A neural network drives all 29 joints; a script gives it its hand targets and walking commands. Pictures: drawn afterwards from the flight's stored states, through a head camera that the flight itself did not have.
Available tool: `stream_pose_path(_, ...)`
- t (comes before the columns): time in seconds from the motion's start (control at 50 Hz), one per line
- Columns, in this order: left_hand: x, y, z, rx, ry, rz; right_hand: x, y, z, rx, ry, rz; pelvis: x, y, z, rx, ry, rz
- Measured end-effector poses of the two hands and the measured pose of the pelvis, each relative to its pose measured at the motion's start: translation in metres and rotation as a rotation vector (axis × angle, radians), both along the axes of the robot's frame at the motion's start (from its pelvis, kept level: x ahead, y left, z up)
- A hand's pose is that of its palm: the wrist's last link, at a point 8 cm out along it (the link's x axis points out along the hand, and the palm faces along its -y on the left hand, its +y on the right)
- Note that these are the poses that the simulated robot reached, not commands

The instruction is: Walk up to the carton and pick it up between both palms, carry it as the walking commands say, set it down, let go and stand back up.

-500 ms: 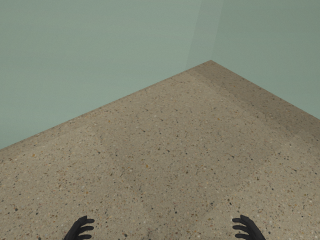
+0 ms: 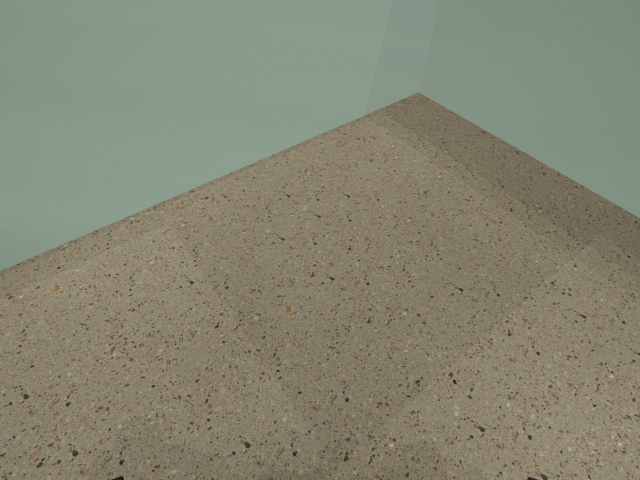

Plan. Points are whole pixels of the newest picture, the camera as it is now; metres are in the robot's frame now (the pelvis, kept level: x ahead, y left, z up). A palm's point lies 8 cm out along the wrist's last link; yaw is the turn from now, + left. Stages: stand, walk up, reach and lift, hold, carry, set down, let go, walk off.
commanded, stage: stand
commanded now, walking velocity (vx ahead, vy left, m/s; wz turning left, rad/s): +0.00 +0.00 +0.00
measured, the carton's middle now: out of the picture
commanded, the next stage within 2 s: walk up in 0.86 s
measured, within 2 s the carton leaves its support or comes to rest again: neither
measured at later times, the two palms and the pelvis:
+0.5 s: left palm out of the picture +0.10 +0.29 -0.09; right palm out of the picture +0.10 -0.29 -0.09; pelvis +0.01 +0.00 +0.02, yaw +0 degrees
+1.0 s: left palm out of the picture +0.10 +0.29 -0.08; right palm out of the picture +0.08 -0.30 -0.09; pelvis +0.01 +0.00 +0.03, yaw -1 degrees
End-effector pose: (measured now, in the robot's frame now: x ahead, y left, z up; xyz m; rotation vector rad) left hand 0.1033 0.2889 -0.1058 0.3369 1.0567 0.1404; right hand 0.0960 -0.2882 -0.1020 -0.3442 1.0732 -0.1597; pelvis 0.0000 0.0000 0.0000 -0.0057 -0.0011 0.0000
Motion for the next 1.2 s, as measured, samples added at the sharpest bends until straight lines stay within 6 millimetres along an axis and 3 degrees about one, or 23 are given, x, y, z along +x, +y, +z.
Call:
stream_pose_path(0.78, -0.004, -0.001, 0.020, 0.003, 0.106, 0.034, -0.008, -0.005, 0.016, 0.020, 0.106, -0.058, 0.008, -0.003, 0.032, 0.007, -0.026, -0.007)
stream_pose_path(1.06, -0.005, -0.002, 0.021, 0.004, 0.115, 0.041, -0.014, -0.008, 0.017, 0.019, 0.119, -0.078, 0.008, -0.005, 0.034, 0.007, -0.027, -0.009)
stream_pose_path(1.2, -0.007, -0.006, 0.004, -0.001, 0.136, 0.023, -0.023, -0.010, -0.001, 0.013, 0.093, -0.170, 0.000, -0.007, 0.015, 0.023, -0.023, -0.061)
